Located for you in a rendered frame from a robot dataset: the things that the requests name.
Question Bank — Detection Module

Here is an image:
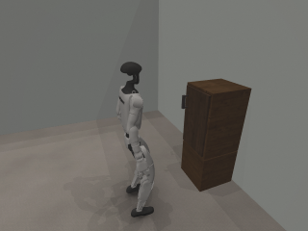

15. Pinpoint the handle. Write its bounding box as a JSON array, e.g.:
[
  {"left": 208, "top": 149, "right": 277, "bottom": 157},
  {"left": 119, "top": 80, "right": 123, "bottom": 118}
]
[{"left": 181, "top": 94, "right": 189, "bottom": 109}]

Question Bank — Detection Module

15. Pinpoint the robot right thigh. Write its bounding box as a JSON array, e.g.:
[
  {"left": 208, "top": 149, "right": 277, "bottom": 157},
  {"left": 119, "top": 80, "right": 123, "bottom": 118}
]
[{"left": 131, "top": 145, "right": 155, "bottom": 186}]

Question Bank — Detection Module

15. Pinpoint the robot right forearm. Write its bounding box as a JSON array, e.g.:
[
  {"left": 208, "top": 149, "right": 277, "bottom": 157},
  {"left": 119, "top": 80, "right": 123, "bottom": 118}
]
[{"left": 128, "top": 127, "right": 144, "bottom": 162}]

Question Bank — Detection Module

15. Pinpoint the robot right hand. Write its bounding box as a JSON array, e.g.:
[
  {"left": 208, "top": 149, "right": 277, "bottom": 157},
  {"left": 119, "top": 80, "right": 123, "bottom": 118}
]
[{"left": 136, "top": 160, "right": 150, "bottom": 179}]

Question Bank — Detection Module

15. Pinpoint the right robot upper arm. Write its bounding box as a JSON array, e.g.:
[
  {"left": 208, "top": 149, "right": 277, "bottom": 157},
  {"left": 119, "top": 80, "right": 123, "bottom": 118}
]
[{"left": 126, "top": 94, "right": 143, "bottom": 134}]

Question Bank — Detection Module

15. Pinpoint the humanoid robot head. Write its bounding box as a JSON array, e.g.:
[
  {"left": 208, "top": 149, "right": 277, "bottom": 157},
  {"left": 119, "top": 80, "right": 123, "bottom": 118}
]
[{"left": 120, "top": 62, "right": 142, "bottom": 94}]

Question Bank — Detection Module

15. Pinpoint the left robot upper arm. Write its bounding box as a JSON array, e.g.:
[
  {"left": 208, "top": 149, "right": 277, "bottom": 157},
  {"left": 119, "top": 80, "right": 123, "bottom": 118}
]
[{"left": 115, "top": 86, "right": 124, "bottom": 116}]

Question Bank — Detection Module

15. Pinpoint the cupboard door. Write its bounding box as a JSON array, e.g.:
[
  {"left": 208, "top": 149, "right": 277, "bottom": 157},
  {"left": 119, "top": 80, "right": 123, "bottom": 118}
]
[{"left": 183, "top": 85, "right": 211, "bottom": 157}]

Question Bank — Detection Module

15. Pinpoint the robot left forearm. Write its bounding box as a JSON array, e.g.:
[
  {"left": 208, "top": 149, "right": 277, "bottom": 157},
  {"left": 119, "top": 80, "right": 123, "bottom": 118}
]
[{"left": 117, "top": 115, "right": 126, "bottom": 133}]

